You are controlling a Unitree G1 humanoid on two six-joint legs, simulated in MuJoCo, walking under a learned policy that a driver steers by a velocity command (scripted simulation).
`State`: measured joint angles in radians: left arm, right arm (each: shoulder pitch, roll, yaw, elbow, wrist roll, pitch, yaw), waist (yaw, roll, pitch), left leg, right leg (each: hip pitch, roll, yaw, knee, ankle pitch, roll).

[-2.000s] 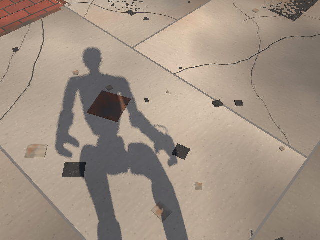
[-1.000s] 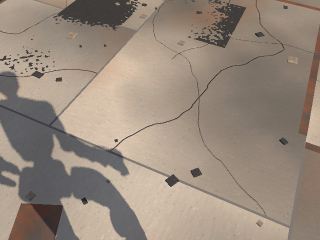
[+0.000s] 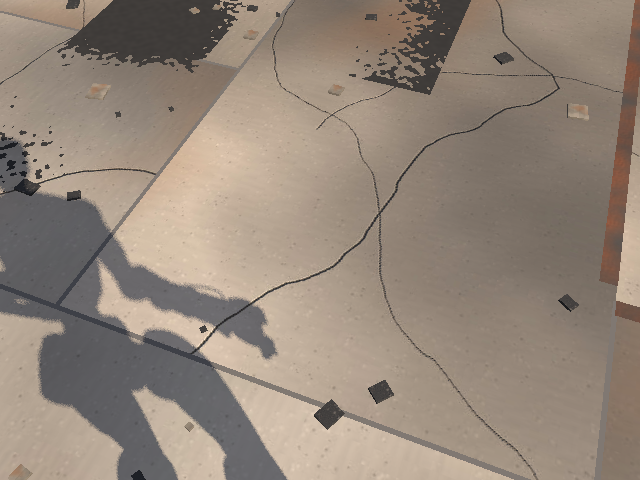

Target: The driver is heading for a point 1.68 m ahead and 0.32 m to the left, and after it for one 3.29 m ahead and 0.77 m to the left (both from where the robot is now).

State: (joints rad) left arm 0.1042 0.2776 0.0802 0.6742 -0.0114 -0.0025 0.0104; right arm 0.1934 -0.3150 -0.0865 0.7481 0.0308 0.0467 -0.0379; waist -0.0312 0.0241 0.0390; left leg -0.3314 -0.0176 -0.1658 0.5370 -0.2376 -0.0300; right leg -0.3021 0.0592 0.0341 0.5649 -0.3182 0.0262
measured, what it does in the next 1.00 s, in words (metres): walks ahead, turning left: right foot, then left foot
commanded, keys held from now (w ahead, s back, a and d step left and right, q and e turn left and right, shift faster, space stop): q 0.06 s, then w+q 0.42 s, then w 0.52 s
